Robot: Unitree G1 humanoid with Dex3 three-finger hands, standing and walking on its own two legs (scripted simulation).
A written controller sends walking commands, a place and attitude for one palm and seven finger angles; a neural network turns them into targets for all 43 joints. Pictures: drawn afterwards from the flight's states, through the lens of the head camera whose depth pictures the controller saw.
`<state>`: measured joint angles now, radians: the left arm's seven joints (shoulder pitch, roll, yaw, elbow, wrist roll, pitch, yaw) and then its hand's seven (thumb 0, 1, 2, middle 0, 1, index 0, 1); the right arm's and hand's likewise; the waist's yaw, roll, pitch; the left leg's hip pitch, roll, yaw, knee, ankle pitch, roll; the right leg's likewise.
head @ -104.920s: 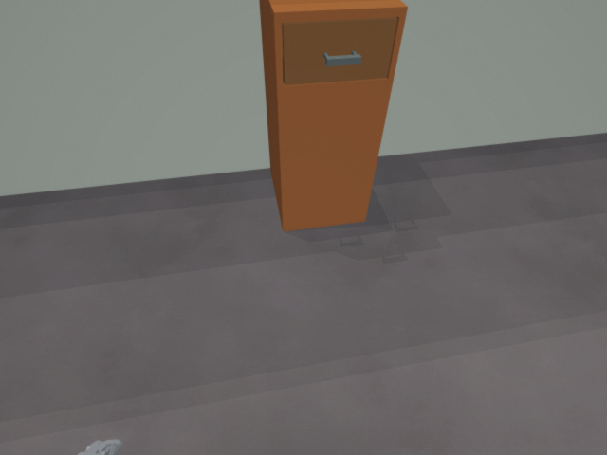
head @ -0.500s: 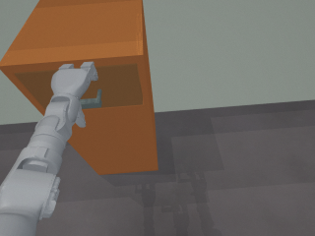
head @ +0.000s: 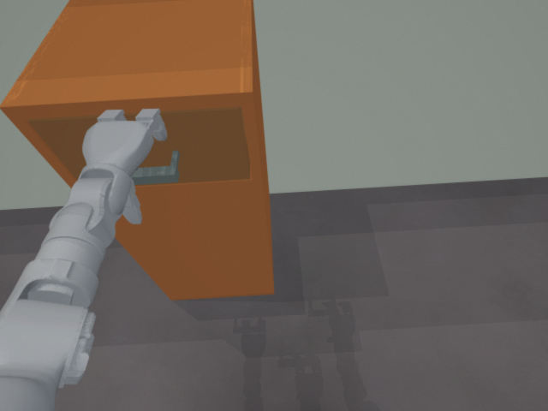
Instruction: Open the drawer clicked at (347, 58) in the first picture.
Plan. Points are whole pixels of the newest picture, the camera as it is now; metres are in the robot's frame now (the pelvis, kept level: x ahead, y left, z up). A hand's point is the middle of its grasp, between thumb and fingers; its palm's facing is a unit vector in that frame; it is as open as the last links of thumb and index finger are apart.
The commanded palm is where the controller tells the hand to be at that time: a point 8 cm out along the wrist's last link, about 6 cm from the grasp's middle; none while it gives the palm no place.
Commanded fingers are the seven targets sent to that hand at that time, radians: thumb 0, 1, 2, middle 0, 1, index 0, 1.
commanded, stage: re-aim the fingers above the handle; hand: left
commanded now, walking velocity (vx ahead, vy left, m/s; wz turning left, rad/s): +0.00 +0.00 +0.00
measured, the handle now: (149, 166) +0.51 +0.24 +0.02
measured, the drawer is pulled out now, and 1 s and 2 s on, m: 0.00 0.00 0.00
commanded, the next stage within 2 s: lower the fingers behind the handle in 0.02 s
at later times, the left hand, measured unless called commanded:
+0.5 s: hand (131, 178) +0.46 +0.25 +0.06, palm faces -0.03 +0.01 -1.00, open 13.8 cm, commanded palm +0.44 +0.25 +0.11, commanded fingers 0.00 -0.50 0.30 -0.30 -1.20 -0.30 -1.20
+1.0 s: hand (142, 185) +0.46 +0.24 +0.03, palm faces -0.02 +0.00 -1.00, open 13.8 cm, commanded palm +0.43 +0.25 +0.08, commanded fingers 0.00 -0.50 0.30 -0.30 -1.20 -0.30 -1.20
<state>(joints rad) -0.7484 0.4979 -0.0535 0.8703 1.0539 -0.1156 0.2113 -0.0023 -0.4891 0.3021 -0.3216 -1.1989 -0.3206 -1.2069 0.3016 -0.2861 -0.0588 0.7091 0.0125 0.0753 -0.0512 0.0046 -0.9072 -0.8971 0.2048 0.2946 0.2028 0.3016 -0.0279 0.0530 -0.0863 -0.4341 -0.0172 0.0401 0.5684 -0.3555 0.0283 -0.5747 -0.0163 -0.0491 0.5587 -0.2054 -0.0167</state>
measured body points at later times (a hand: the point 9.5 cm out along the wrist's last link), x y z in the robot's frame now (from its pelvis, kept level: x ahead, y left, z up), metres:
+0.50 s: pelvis +0.00 +0.00 +0.00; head +0.08 -0.02 +0.44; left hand +0.45 +0.24 +0.11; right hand +0.08 -0.27 -0.14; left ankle -0.06 +0.10 -0.73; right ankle +0.03 -0.11 -0.73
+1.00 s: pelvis +0.00 +0.01 -0.01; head +0.09 -0.01 +0.43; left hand +0.46 +0.24 +0.08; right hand +0.05 -0.26 -0.15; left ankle -0.06 +0.10 -0.73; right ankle +0.03 -0.11 -0.73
